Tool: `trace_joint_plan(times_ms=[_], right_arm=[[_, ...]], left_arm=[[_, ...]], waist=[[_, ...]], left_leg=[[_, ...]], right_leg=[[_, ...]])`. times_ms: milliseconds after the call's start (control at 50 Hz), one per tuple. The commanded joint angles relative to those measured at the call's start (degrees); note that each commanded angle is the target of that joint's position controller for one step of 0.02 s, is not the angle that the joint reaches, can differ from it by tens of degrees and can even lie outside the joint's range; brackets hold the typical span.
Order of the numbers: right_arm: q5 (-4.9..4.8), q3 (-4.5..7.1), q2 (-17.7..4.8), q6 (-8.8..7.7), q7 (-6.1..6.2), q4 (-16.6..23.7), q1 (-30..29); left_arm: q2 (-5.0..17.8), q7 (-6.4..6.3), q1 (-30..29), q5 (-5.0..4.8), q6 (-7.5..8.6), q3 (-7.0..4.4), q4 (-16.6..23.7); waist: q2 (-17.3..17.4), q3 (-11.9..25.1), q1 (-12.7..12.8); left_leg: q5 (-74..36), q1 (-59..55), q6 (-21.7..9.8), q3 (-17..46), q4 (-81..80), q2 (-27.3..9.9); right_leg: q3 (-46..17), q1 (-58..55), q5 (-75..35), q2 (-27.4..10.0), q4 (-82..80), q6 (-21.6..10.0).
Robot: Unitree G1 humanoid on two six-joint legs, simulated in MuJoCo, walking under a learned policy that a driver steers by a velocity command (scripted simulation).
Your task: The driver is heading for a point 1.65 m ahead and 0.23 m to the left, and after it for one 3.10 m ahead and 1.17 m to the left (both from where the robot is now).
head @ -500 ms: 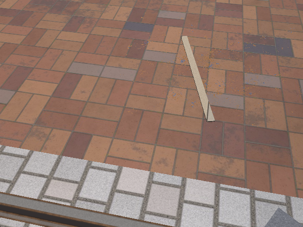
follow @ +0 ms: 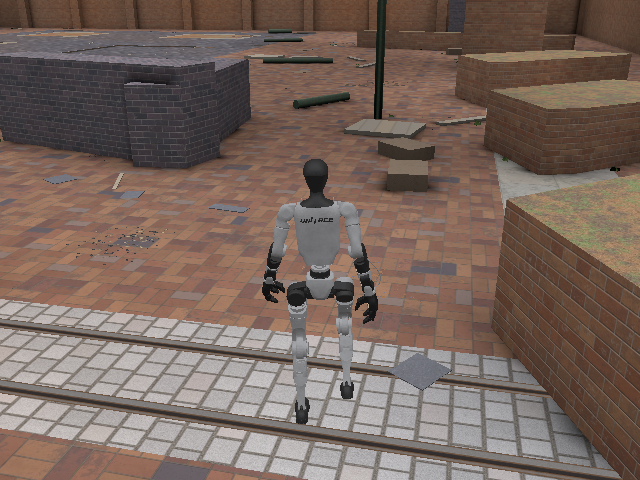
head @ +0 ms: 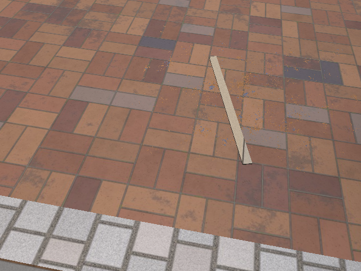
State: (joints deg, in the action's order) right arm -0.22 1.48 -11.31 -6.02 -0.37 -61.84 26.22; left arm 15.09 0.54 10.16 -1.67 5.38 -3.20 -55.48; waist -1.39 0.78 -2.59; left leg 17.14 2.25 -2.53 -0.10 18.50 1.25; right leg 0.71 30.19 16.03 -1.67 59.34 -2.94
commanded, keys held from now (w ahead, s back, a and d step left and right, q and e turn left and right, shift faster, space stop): w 1.00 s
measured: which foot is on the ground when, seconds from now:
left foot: down 0.00-0.26, up 0.28-0.78, down 0.80-1.00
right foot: up 0.00-0.24, down 0.26-0.82, up 0.84-1.00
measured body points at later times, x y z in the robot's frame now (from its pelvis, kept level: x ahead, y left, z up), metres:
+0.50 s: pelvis +0.27 -0.06 +0.00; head +0.29 -0.06 +0.45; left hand +0.31 +0.21 -0.14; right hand +0.37 -0.33 -0.13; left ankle +0.30 +0.10 -0.66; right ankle +0.28 -0.14 -0.75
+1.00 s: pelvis +0.56 +0.02 +0.00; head +0.58 +0.03 +0.45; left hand +0.64 +0.29 -0.14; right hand +0.63 -0.25 -0.12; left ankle +0.59 +0.10 -0.75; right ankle +0.55 -0.14 -0.66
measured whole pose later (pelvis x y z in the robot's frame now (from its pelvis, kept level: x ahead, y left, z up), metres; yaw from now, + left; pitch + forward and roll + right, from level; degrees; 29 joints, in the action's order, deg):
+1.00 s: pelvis +0.56 +0.02 +0.00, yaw +0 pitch +1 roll +0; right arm 0.4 2.7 -13.9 -5.8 -1.9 -52.0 14.4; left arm 16.6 -0.1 12.7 -1.1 4.7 -2.8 -54.1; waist -2.2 -1.3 -1.1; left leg 8.1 13.3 -4.2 -4.0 20.4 2.7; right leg -1.4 31.0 16.0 -5.5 63.5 -2.4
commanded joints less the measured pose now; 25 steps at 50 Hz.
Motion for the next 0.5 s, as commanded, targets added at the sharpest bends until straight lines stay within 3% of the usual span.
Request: trace_joint_plan(times_ms=[20, 80, 120, 180, 220, 240, 260, 280, 300, 320, 340, 360, 380, 400, 440, 500], right_arm=[[0.38, 0.43, -5.9, 0.6, 0.58, 1.8, 3.3], [0.53, 0.7, -8.6, 0.94, 1.51, 2.6, 3.6], [0.08, 1.11, -10.0, 0.74, 1.67, 2.2, 5.1], [-0.77, 1.66, -10.3, 0.81, 1.66, 1.9, 4.8], [-0.47, 2.22, -11.5, 1.37, 1.65, 2.4, 3.4], [-0.16, 2.33, -11.7, 1.87, 1.63, 2.8, 2.5], [0.28, 2.15, -11.4, 2.23, 1.54, 3.6, 1.5], [1.49, 1.22, -9.1, 2.12, 1.4, 5.2, 2.1], [0.32, -0.97, 0.1, 0.88, 0.6, 4.8, 10.1], [-1.45, 0.52, -6.5, -0.67, 0.37, 5.1, 4.2], [-2.83, 1.48, -9.5, -1.52, 0.33, 7.5, -2.2], [-2.52, 1.57, -9.5, -1.8, 0.83, 8.0, -5.1], [-1.65, 2.14, -9.2, -1.48, 1.24, 8.1, -6.0], [-1.27, 2.19, -7.8, -0.74, 1.27, 8.1, -4.3], [-1.12, 2.17, -5.9, 0.52, 1.4, 8.5, -3.7], [-0.26, 2.48, -6.9, 1.18, 1.65, 11.7, -10.7]], left_arm=[[1.2, 0.82, -8.9, 0.5, 0.84, 0.02, 5.5], [-0.7, 1.2, -16.9, 0.34, 0.59, 1.26, 8.8], [0.3, 1.53, -19.4, -0.02, 0.44, 1.41, 10.2], [2.7, 2.06, -20.4, -0.26, 0.55, 1.01, 11.8], [5.4, 2.13, -15.9, -0.07, 0.79, -0.17, 11.2], [7.2, 1.86, -8.9, -0.14, 0.7, -1.29, 9.3], [9.4, 1.35, 1.2, -0.38, 0.36, -2.6, 6.3], [13.8, 0.61, 11.9, 0.45, -0.11, -3.67, 4.2], [14.8, 1.36, 14.2, 1.19, -0.23, -3.42, 2.8], [9.3, 1.51, 10.8, 0.72, -0.04, -2.02, 2.9], [7.1, 1.38, 5.1, 0.58, 0.3, -1.33, 3.9], [6.1, 1.55, 0.3, 0.93, 0.76, -0.89, 4.9], [4.7, 1.84, -2.0, 1.63, 1.11, -0.53, 5.1], [3.7, 1.95, -2.7, 2.24, 1.34, -0.16, 4.7], [3.4, 1.92, -1.6, 1.77, 1.52, 0.03, 3.5], [6.2, 0.7, 1.5, 1.79, 1.62, -0.44, 2.1]], waist=[[7.1, -6.5, -1.0], [6.8, -8.5, -2.4], [7.8, -9.4, -2.6], [8.0, -9.6, -0.8], [9.2, -4.9, 2.7], [9.8, -0.1, 6.5], [9.5, 5.8, 11.2], [1.3, 14.4, 13.5], [-15.4, 24.0, 8.2], [-9.5, 16.5, 9.8], [-6.8, 6.9, 8.2], [-0.5, 3.1, 6.0], [0.8, 0.9, 4.0], [-0.8, 0.9, 1.9], [-2.1, -0.5, 0.5], [-1.1, -4.0, 1.2]], left_leg=[[-20.2, -7.4, -7.4, 11.1, -10.2, -13.1], [-19.6, 0.7, -7.0, 6.7, -12.8, -11.0], [-18.8, 1.9, -7.4, 6.3, -14.2, -12.1], [-25.1, -3.6, -6.4, 5.6, -11.9, -14.9], [-44.5, -7.4, -5.1, 4.2, -4.4, -15.7], [-54.2, -7.1, -4.1, 2.8, 3.9, -14.6], [-54.9, -1.5, -2.5, 1.6, 15.5, -12.4], [-33.4, 12.8, -1.1, 0.0, 34.5, -8.3], [13.7, 30.7, 1.6, 4.0, 53.5, 2.4], [14.3, 36.7, 0.0, 9.2, 60.0, -0.3], [9.0, 39.8, -0.9, 6.9, 60.3, -3.1], [3.4, 36.7, -1.0, 5.7, 57.8, -6.1], [0.4, 33.8, -0.8, 5.1, 55.0, -7.9], [-1.2, 30.2, -0.8, 5.6, 53.3, -9.4], [-1.2, 28.8, -0.2, 4.9, 49.4, -10.3], [-7.3, 34.8, 1.8, 3.9, 41.3, -11.5]], right_leg=[[0.4, 16.9, -6.8, -3.0, -5.9, 1.5], [3.0, 8.2, -14.5, -0.6, -19.8, 2.6], [3.4, 4.2, -17.0, 0.3, -24.3, 2.2], [1.7, 2.9, -16.6, 0.2, -28.8, 0.0], [2.8, -4.4, -13.9, 2.4, -29.1, -2.1], [3.8, -13.3, -12.9, 4.1, -28.8, -3.5], [2.7, -27.0, -13.5, 3.3, -28.7, -5.3], [-12.2, -45.3, -10.0, -9.0, -27.4, -9.0], [-41.6, -58.8, 5.8, -21.7, -37.8, -18.3], [-43.1, -52.5, 10.3, -18.9, -43.6, -15.4], [-33.5, -42.8, 5.9, -17.3, -44.8, -12.9], [-26.5, -33.3, -2.5, -15.5, -46.3, -11.8], [-21.0, -26.5, -8.2, -13.3, -47.6, -11.1], [-17.6, -22.5, -9.6, -11.7, -49.2, -10.8], [-13.9, -18.2, -10.1, -10.4, -51.9, -11.4], [-11.1, -16.6, -11.1, -10.5, -54.7, -12.2]])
